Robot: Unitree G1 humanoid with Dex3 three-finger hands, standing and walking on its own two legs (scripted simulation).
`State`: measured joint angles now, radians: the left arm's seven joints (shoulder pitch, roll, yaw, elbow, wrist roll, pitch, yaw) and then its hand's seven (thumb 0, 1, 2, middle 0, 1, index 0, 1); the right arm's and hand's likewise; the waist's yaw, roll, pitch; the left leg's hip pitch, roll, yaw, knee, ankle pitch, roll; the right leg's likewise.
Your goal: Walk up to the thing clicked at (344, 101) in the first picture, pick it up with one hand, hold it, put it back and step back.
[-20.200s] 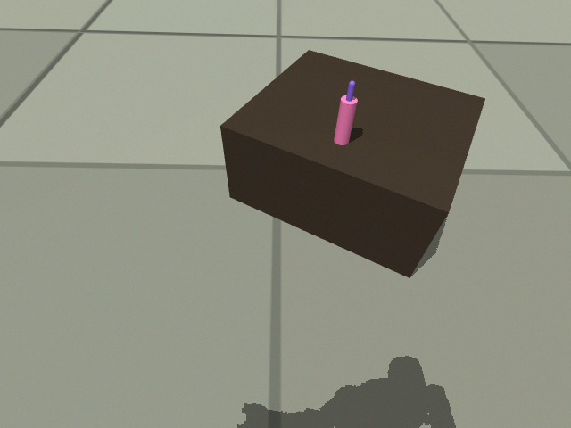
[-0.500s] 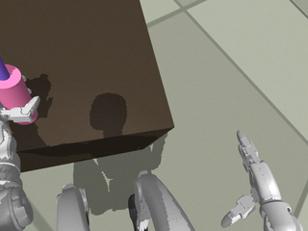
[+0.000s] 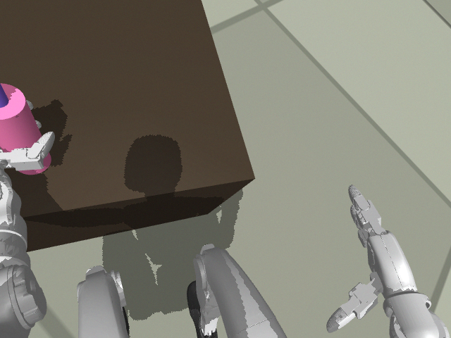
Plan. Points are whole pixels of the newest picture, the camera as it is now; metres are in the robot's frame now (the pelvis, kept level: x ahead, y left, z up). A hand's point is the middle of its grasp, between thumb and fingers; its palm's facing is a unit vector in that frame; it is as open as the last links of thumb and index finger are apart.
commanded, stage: open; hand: left
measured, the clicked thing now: (11, 123) +0.49 +0.22 -0.03
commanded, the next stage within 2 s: withdraw in 0.44 s
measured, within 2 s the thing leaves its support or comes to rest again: rests again in 0.84 s
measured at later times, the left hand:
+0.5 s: hand (16, 124) +0.50 +0.21 -0.05, palm faces +0.21 -0.98 +0.00, open 12.9 cm
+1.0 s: hand out of the picture +0.51 +0.29 +0.06, palm faces +0.25 -0.97 -0.03, open 17.5 cm
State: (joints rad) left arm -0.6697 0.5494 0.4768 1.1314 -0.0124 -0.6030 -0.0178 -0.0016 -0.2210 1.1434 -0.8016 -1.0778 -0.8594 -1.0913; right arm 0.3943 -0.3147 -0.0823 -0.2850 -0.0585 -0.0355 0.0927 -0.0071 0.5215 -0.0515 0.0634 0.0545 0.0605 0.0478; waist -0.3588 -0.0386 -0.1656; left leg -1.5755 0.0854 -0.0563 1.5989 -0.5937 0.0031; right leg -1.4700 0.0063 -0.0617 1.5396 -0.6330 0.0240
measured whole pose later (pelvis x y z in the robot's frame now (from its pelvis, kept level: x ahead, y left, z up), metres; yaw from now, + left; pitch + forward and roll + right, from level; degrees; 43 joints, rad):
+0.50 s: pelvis -0.01 +0.00 +0.00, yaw +0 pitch +32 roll -6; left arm -0.76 0.57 0.50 1.21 -0.01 -0.63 -0.02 -0.01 -0.36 0.33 -0.61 -0.51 -0.62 -0.50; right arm 0.41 -0.31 -0.08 -0.28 -0.05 -0.03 0.09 -0.01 0.53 -0.04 0.07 0.06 0.06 0.05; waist -0.36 -0.03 -0.16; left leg -1.58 0.08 -0.06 1.59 -0.57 0.01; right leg -1.47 0.01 -0.07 1.52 -0.61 0.03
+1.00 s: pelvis +0.01 +0.00 +0.04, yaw +1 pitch +28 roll -6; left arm -0.76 0.70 0.54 1.13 -0.06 -0.46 -0.17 -0.01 -0.57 0.01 -0.10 -0.04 -0.11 -0.03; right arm 0.44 -0.30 -0.04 -0.24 -0.03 0.03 0.06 -0.01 0.52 -0.05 0.06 0.05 0.06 0.05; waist -0.30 -0.02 -0.16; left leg -1.38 0.09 -0.06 1.44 -0.55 0.00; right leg -1.27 0.01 -0.07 1.36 -0.58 0.03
